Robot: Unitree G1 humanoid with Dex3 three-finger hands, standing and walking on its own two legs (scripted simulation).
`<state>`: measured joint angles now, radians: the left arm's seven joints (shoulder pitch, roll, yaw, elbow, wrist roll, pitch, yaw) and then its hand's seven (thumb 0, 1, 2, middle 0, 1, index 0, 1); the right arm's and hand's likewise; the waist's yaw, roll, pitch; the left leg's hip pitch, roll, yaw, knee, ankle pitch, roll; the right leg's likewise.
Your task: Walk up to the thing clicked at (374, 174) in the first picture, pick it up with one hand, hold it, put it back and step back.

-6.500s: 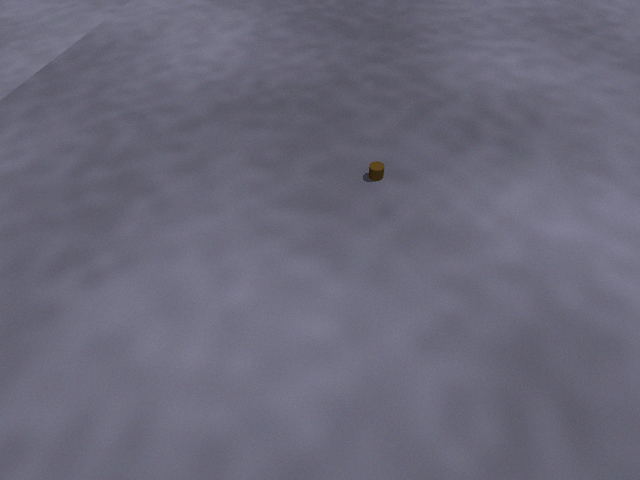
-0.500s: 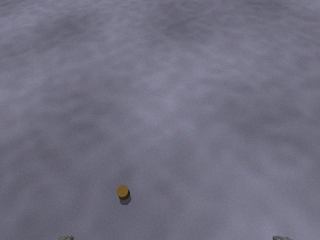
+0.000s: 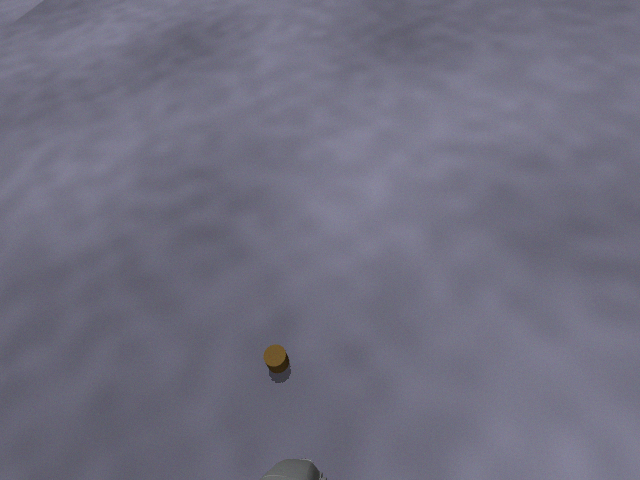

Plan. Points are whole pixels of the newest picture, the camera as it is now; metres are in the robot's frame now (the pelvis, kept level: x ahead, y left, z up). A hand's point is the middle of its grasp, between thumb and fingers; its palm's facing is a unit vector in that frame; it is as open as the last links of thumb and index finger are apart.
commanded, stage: walk up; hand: left
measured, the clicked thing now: (276, 358) +0.52 +0.28 -0.73
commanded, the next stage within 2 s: stand in 1.62 s
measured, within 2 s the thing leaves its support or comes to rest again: neither
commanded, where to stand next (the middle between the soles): +0.09 +0.02 m, yaw -5 degrees
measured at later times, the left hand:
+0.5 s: hand (183, 446) +0.18 +0.26 -0.16, palm faces -0.04 -0.91 -0.42, open 7.4 cm
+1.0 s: hand out of the picture +0.06 +0.31 -0.16, palm faces -0.07 -0.92 -0.39, open 7.4 cm
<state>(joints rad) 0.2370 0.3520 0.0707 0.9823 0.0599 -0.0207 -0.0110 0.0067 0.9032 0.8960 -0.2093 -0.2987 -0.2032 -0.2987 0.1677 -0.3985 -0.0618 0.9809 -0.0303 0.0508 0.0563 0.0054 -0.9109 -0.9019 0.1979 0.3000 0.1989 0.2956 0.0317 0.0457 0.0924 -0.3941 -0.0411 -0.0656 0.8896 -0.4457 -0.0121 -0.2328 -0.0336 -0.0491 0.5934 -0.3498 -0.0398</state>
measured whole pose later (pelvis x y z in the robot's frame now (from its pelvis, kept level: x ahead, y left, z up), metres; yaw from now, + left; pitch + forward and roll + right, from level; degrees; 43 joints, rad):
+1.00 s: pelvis -0.02 +0.03 -0.01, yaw +0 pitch -1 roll -1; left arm 0.22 0.43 0.08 0.93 0.03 0.03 -0.01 0.01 0.91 0.90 -0.21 -0.30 -0.20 -0.30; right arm 0.29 -0.37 -0.06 0.89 -0.05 0.01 0.02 0.01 -0.91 -0.90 0.20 0.30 0.20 0.30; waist -0.04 -0.04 0.11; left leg -0.27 0.00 0.02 0.67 -0.39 0.05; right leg -0.51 0.08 0.11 1.10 -0.41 0.00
